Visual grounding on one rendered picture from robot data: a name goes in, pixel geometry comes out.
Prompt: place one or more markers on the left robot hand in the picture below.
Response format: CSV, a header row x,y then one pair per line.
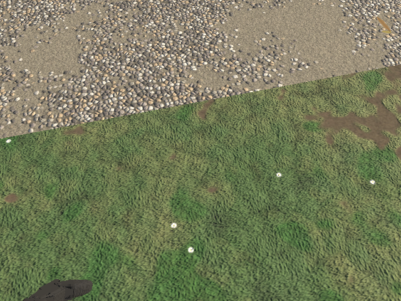
x,y
58,290

